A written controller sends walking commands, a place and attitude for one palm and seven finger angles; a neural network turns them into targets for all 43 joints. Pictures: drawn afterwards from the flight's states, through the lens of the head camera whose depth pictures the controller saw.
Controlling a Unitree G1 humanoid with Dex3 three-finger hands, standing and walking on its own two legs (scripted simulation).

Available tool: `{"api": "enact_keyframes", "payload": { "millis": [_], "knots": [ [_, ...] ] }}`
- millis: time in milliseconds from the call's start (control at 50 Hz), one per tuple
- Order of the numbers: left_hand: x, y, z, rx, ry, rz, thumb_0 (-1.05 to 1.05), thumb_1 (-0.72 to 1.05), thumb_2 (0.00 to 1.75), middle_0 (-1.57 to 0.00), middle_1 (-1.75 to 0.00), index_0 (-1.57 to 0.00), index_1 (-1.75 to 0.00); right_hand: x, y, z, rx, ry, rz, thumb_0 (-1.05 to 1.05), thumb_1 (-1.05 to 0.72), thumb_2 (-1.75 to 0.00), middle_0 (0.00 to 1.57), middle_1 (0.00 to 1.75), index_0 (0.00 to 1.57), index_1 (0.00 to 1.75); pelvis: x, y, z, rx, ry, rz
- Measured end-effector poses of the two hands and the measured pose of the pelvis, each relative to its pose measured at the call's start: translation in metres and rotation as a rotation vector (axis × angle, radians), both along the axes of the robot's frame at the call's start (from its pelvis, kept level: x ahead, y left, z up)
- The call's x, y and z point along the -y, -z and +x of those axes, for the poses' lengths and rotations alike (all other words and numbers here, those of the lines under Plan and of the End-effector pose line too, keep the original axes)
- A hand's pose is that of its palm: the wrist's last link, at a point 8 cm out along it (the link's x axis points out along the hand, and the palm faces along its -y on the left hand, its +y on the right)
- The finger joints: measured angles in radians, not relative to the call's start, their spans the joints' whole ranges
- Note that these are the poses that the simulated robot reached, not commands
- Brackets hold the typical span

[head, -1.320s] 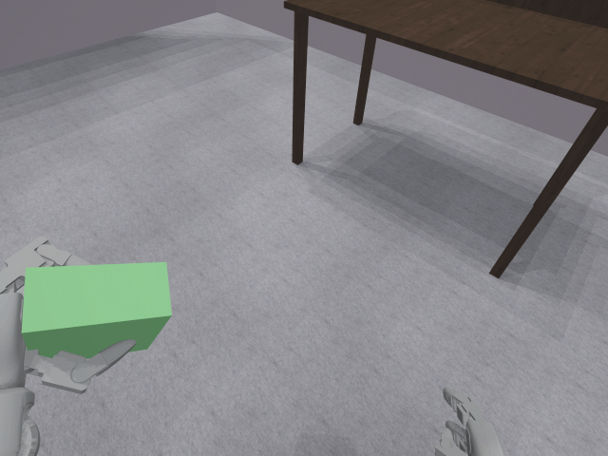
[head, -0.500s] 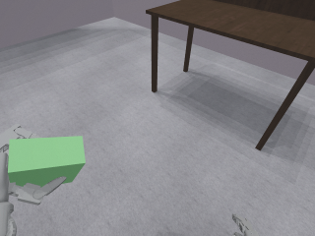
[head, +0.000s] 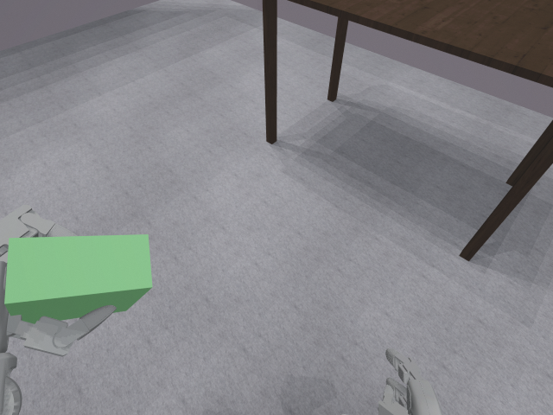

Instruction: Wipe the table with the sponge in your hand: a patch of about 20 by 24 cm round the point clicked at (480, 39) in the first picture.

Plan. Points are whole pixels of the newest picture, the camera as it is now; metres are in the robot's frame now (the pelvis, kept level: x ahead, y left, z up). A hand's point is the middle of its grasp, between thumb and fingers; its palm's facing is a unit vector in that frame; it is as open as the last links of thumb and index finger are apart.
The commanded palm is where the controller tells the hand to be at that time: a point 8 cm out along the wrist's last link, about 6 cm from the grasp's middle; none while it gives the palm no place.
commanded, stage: walk to a spot facing it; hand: left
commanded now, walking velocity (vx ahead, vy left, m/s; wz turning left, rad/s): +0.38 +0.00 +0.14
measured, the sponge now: (98, 280) +0.22 +0.21 +0.15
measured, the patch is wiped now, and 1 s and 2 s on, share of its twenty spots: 0.00 0.00 0.00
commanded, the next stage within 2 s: none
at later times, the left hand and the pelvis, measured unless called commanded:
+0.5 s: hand (113, 169) +0.37 +0.25 +0.17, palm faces +0.48 -0.79 -0.39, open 9.8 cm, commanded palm +0.31 +0.28 +0.18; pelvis +0.16 -0.01 -0.02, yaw +3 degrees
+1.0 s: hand (173, 114) +0.50 +0.20 +0.17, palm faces +0.50 -0.73 -0.47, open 9.8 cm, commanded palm +0.43 +0.24 +0.18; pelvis +0.32 -0.07 +0.00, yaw +10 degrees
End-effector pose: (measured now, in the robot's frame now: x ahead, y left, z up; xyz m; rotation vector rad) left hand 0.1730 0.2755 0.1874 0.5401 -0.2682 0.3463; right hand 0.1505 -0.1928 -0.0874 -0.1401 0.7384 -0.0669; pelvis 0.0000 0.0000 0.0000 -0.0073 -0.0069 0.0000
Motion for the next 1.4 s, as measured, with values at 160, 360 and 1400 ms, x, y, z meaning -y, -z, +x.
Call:
{"api": "enact_keyframes", "payload": {
  "millis": [160, 360, 1400],
  "knots": [
    [0.026, 0.005, 0.047, -0.004, -0.021, 0.022, 0.0, -0.45, 0.98, -0.78, -1.33, -0.78, -1.33, 0.054, 0.027, 0.05, -0.119, -0.011, -0.053, 0.01, -0.91, -0.89, 0.2, 0.3, 0.2, 0.3, 0.026, 0.011, 0.046, 0.007, -0.038, 0.016],
    [0.014, -0.004, 0.097, 0.017, -0.051, 0.018, 0.0, -0.45, 0.98, -0.78, -1.33, -0.78, -1.33, 0.081, -0.01, 0.121, -0.097, 0.003, -0.18, 0.01, -0.91, -0.9, 0.2, 0.3, 0.19, 0.3, 0.024, -0.002, 0.116, -0.005, -0.053, 0.039],
    [0.042, -0.015, 0.367, 0.037, -0.252, 0.048, 0.0, -0.45, 0.98, -0.78, -1.33, -0.78, -1.33, 0.018, 0.007, 0.5, -0.021, -0.268, 0.042, 0.01, -0.91, -0.89, 0.2, 0.3, 0.2, 0.3, 0.073, 0.002, 0.453, -0.015, -0.267, -0.007]
  ]
}}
